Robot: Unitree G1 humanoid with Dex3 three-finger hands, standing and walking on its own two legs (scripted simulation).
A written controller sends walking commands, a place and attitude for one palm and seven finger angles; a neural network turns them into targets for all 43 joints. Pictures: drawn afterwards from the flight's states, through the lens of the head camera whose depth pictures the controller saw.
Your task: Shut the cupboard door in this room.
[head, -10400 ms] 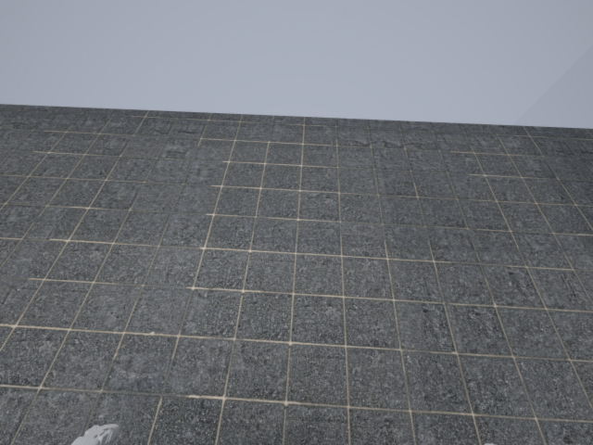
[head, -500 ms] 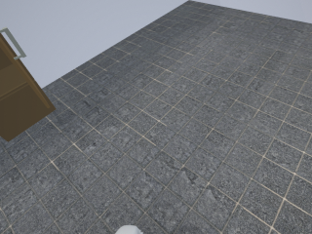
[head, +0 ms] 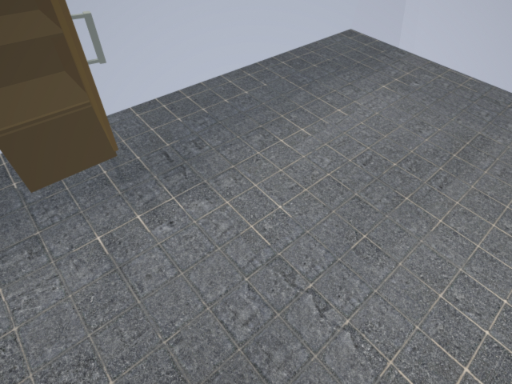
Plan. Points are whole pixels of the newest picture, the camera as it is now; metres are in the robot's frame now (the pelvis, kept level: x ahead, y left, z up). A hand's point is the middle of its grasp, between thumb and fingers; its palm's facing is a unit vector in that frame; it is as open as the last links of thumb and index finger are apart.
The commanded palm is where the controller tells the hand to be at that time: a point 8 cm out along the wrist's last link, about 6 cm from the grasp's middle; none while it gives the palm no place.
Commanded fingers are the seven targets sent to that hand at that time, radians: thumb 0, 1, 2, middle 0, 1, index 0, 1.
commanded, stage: turn or walk to find it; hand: left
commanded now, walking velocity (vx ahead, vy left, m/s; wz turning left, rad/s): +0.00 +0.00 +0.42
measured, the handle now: (88, 39) +1.04 +0.67 +0.03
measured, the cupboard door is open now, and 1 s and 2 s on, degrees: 80 80 80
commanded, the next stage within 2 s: stand and wait in 0.12 s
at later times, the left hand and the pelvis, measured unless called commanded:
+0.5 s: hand out of the picture -0.03 +0.17 -0.18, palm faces +0.14 -0.97 -0.21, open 7.3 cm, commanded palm none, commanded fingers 0.00 0.90 0.90 -0.20 -0.30 -0.20 -0.30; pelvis -0.04 -0.02 -0.01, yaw +6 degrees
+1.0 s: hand out of the picture -0.08 +0.21 -0.20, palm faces +0.30 -0.93 -0.21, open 7.4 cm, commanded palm none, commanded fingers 0.00 0.90 0.90 -0.20 -0.30 -0.20 -0.30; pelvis -0.07 +0.01 -0.02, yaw +15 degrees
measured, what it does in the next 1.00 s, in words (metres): steps on the spot, turning left: right foot, then left foot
